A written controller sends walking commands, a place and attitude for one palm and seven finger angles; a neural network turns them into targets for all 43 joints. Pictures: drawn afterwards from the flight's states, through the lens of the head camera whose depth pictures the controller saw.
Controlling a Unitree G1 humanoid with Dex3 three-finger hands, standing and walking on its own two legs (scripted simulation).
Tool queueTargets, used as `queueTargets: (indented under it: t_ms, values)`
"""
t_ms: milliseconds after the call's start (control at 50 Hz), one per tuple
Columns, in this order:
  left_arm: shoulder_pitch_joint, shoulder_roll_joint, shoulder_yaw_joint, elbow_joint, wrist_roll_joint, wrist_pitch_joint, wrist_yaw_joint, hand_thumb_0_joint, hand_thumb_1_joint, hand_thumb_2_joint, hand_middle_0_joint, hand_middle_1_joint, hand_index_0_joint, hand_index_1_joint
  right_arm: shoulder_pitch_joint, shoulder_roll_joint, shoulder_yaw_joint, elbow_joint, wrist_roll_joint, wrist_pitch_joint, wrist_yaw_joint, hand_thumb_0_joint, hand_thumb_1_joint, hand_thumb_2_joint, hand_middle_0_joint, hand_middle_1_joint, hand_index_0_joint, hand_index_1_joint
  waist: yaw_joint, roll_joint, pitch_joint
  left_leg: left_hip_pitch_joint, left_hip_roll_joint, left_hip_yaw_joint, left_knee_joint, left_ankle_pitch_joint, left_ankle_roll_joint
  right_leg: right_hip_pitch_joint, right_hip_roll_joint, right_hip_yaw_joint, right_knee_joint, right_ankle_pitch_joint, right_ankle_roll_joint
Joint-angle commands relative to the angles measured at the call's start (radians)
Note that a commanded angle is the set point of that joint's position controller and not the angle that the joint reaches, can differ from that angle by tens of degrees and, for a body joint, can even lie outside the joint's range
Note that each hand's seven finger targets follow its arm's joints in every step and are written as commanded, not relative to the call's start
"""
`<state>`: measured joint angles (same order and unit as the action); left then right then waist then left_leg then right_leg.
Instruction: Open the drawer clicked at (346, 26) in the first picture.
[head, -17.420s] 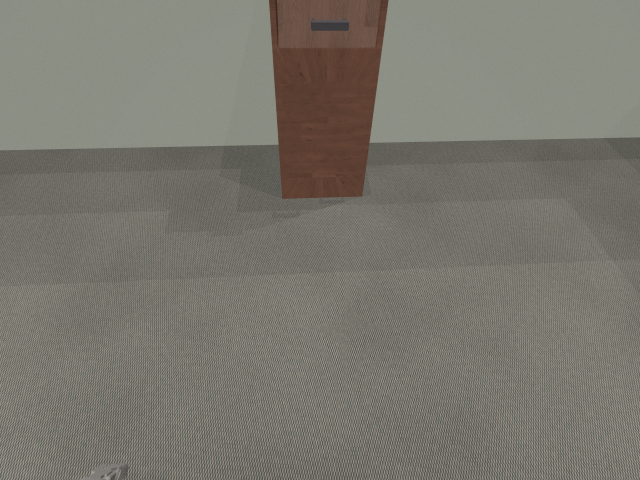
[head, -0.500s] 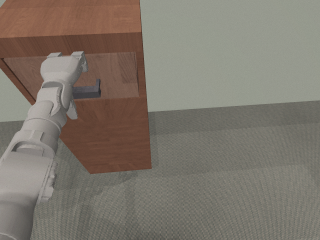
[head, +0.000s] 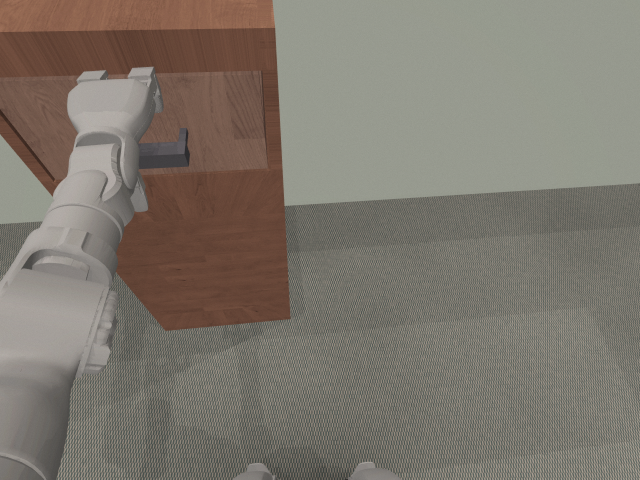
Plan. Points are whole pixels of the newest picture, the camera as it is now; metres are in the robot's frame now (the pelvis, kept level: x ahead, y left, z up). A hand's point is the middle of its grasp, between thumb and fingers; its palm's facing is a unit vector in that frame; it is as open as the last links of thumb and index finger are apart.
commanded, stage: lower the fingers behind the handle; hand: left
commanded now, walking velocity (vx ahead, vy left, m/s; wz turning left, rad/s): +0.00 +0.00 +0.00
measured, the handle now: (144, 145) +0.57 +0.22 +0.06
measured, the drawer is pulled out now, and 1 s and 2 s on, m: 0.00 0.00 0.01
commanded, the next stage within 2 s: close the thumb around the handle in 0.74 s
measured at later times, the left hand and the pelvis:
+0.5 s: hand (147, 179) +0.52 +0.22 +0.04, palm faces -0.02 -0.02 -1.00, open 13.8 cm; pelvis -0.02 +0.01 -0.03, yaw -2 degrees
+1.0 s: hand (148, 176) +0.52 +0.22 +0.04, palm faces -0.05 -0.02 -1.00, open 12.8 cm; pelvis +0.01 +0.01 -0.01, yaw -1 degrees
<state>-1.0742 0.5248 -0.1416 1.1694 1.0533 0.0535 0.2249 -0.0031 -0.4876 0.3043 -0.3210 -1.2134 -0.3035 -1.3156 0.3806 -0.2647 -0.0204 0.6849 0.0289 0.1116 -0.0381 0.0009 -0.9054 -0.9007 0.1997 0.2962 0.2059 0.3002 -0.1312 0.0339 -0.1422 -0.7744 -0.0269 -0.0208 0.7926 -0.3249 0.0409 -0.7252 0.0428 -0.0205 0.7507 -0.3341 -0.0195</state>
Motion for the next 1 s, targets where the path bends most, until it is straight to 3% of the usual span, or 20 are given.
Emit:
queueTargets:
  t_ms: [0,100,120,240,280,320,380,400,420,460,500,560,600,640,680,720,780,820,900,980]
  values:
    - [-0.327,0.153,0.014,-0.006,0.029,0.018,-0.044,0.0,-0.5,0.3,-0.3,-1.2,-0.3,-1.2,0.14,-0.17,-0.051,-0.06,-0.004,-0.02,-0.014,0.0,-0.9,-0.9,0.2,0.3,0.2,0.3,-0.075,-0.031,-0.207,0.181,0.006,0.007,-0.084,0.013,0.021,0.012,0.013,0.009,-0.121,0.009,-0.008]
    - [-0.326,0.184,0.018,0.023,0.031,0.013,-0.06,0.0,-0.5,0.3,-0.3,-1.2,-0.3,-1.2,0.142,-0.174,-0.041,-0.074,0.0,-0.028,-0.027,0.0,-0.9,-0.9,0.2,0.3,0.2,0.3,-0.08,-0.036,-0.192,0.119,0.006,0.005,-0.074,-0.062,0.022,-0.017,0.011,0.011,-0.105,-0.049,-0.004]
    - [-0.352,0.154,-0.011,0.012,0.028,0.012,-0.063,0.0,-0.5,0.3,-0.3,-1.2,-0.3,-1.2,0.14,-0.174,-0.04,-0.076,0.0,-0.032,-0.027,0.0,-0.9,-0.9,0.2,0.3,0.2,0.3,-0.093,-0.039,-0.176,0.116,0.008,0.002,-0.076,-0.079,0.023,-0.043,0.011,0.007,-0.103,-0.061,-0.002]
    - [-0.338,0.187,0.01,0.02,0.023,0.007,-0.07,0.0,-0.5,0.3,-0.3,-1.2,-0.3,-1.2,0.147,-0.178,-0.036,-0.087,0.001,-0.047,-0.034,0.0,-0.9,-0.9,0.2,0.3,0.2,0.3,-0.087,-0.031,-0.188,0.077,0.009,0.0,-0.058,-0.122,0.025,-0.068,0.012,0.007,-0.081,-0.098,-0.003]
    - [-0.374,0.199,0.024,-0.008,0.008,-0.03,-0.077,0.0,-0.5,0.3,-0.3,-1.2,-0.3,-1.2,0.16,-0.179,-0.037,-0.087,-0.002,-0.057,-0.038,0.0,-0.9,-0.9,0.2,0.3,0.2,0.3,-0.099,-0.032,-0.207,0.063,0.013,-0.005,-0.039,-0.135,0.027,-0.082,0.01,0.012,-0.069,-0.1,0.0]
    - [-0.451,0.288,0.092,-0.13,0.005,-0.105,-0.066,0.0,-0.5,0.3,-0.3,-1.2,-0.3,-1.2,0.165,-0.177,-0.04,-0.088,-0.01,-0.073,-0.047,0.0,-0.9,-0.9,0.2,0.3,0.2,0.3,-0.091,0.0,-0.298,0.059,0.014,-0.013,-0.011,-0.129,0.03,-0.066,0.009,0.025,-0.037,-0.088,0.0]
    - [-0.585,0.423,0.208,-0.414,0.019,-0.228,0.022,0.0,-0.5,0.3,-0.3,-1.2,-0.3,-1.2,0.177,-0.17,-0.059,-0.088,-0.034,-0.102,-0.051,0.0,-0.9,-0.9,0.2,0.3,0.2,0.3,-0.048,0.169,-0.608,0.223,0.016,-0.047,0.027,-0.035,0.025,-0.048,0.015,0.031,0.014,-0.036,-0.012]
    - [-0.494,0.4,0.205,-0.322,0.036,-0.204,0.055,0.0,-0.5,0.3,-0.3,-1.2,-0.3,-1.2,0.183,-0.164,-0.059,-0.076,-0.036,-0.099,-0.047,0.0,-0.9,-0.9,0.2,0.3,0.2,0.3,-0.04,0.181,-0.595,0.258,0.017,-0.062,0.023,0.003,0.015,-0.068,0.021,0.014,0.021,-0.025,-0.019]
    - [-0.434,0.319,0.163,-0.255,0.034,-0.175,0.073,0.0,-0.5,0.3,-0.3,-1.2,-0.3,-1.2,0.183,-0.161,-0.057,-0.065,-0.037,-0.098,-0.039,0.0,-0.9,-0.9,0.2,0.3,0.2,0.3,-0.047,0.163,-0.525,0.26,0.025,-0.066,0.02,0.027,0.01,-0.108,0.025,-0.005,0.016,-0.017,-0.018]
    - [-0.402,0.272,0.159,-0.199,0.022,-0.129,0.108,0.0,-0.5,0.3,-0.3,-1.2,-0.3,-1.2,0.182,-0.168,-0.057,-0.043,-0.039,-0.094,-0.024,0.0,-0.9,-0.9,0.2,0.3,0.2,0.3,-0.061,0.091,-0.425,0.237,0.038,-0.079,0.01,0.039,0.006,-0.145,0.031,-0.022,0.003,-0.012,-0.013]
    - [-0.475,0.315,0.177,-0.22,0.015,-0.094,0.15,0.0,-0.5,0.3,-0.3,-1.2,-0.3,-1.2,0.189,-0.179,-0.056,-0.031,-0.038,-0.087,-0.021,0.0,-0.9,-0.9,0.2,0.3,0.2,0.3,-0.069,0.094,-0.44,0.231,0.032,-0.07,0.0,0.042,0.008,-0.116,0.029,-0.016,-0.011,-0.001,-0.01]
    - [-0.519,0.292,0.156,-0.218,0.025,-0.041,0.171,0.0,-0.5,0.3,-0.3,-1.2,-0.3,-1.2,0.193,-0.177,-0.06,-0.009,-0.04,-0.079,-0.012,0.0,-0.9,-0.9,0.2,0.3,0.2,0.3,-0.074,0.136,-0.473,0.3,0.032,-0.068,-0.001,0.138,0.0,-0.106,0.033,-0.024,-0.019,0.045,-0.016]
    - [-0.498,0.3,0.161,-0.17,0.038,0.001,0.177,0.0,-0.5,0.3,-0.3,-1.2,-0.3,-1.2,0.194,-0.177,-0.058,0.002,-0.039,-0.067,-0.009,0.0,-0.9,-0.9,0.2,0.3,0.2,0.3,-0.073,0.128,-0.443,0.314,0.033,-0.07,-0.009,0.167,-0.007,-0.107,0.034,-0.032,-0.024,0.057,-0.015]
    - [-0.513,0.251,0.12,-0.159,0.034,0.029,0.17,0.0,-0.5,0.3,-0.3,-1.2,-0.3,-1.2,0.185,-0.171,-0.055,0.0,-0.037,-0.06,-0.008,0.0,-0.9,-0.9,0.2,0.3,0.2,0.3,-0.081,0.129,-0.402,0.318,0.032,-0.059,-0.022,0.177,-0.007,-0.095,0.034,-0.033,-0.041,0.065,-0.015]
    - [-0.508,0.252,0.122,-0.161,0.034,0.036,0.162,0.0,-0.5,0.3,-0.3,-1.2,-0.3,-1.2,0.179,-0.169,-0.055,-0.005,-0.037,-0.054,-0.008,0.0,-0.9,-0.9,0.2,0.3,0.2,0.3,-0.074,0.136,-0.417,0.344,0.03,-0.053,-0.026,0.215,-0.007,-0.068,0.035,-0.031,-0.051,0.086,-0.017]
    - [-0.481,0.238,0.108,-0.122,0.035,0.051,0.149,0.0,-0.5,0.3,-0.3,-1.2,-0.3,-1.2,0.165,-0.165,-0.051,-0.01,-0.033,-0.047,-0.012,0.0,-0.9,-0.9,0.2,0.3,0.2,0.3,-0.081,0.095,-0.365,0.313,0.027,-0.043,-0.038,0.183,-0.002,-0.051,0.033,-0.028,-0.065,0.078,-0.014]
    - [-0.445,0.26,0.128,-0.125,0.03,0.028,0.125,0.0,-0.5,0.3,-0.3,-1.2,-0.3,-1.2,0.158,-0.165,-0.049,-0.022,-0.031,-0.046,-0.02,0.0,-0.9,-0.9,0.2,0.3,0.2,0.3,-0.069,0.069,-0.371,0.302,0.023,-0.031,-0.044,0.186,0.006,-0.001,0.029,-0.016,-0.077,0.095,-0.013]
    - [-0.42,0.23,0.104,-0.119,0.03,0.015,0.11,0.0,-0.5,0.3,-0.3,-1.2,-0.3,-1.2,0.149,-0.16,-0.047,-0.034,-0.028,-0.044,-0.025,0.0,-0.9,-0.9,0.2,0.3,0.2,0.3,-0.068,0.06,-0.343,0.284,0.02,-0.025,-0.049,0.174,0.008,0.009,0.028,-0.014,-0.081,0.095,-0.014]
    - [-0.377,0.234,0.121,-0.146,0.03,-0.034,0.1,0.0,-0.276,0.396,-0.316,-1.224,-0.316,-1.224,0.143,-0.16,-0.053,-0.046,-0.028,-0.049,-0.027,0.0,-0.9,-0.9,0.2,0.3,0.2,0.3,-0.054,0.063,-0.346,0.294,0.022,-0.024,-0.047,0.178,0.008,0.012,0.027,-0.009,-0.079,0.096,-0.015]
    - [-0.376,0.19,0.102,-0.19,0.028,-0.07,0.108,0.0,-0.052,0.492,-0.332,-1.248,-0.332,-1.248,0.15,-0.155,-0.063,-0.045,-0.033,-0.052,-0.02,0.0,-0.9,-0.9,0.2,0.3,0.2,0.3,-0.055,0.067,-0.383,0.326,0.024,-0.028,-0.034,0.214,0.006,0.004,0.028,-0.01,-0.069,0.113,-0.015]
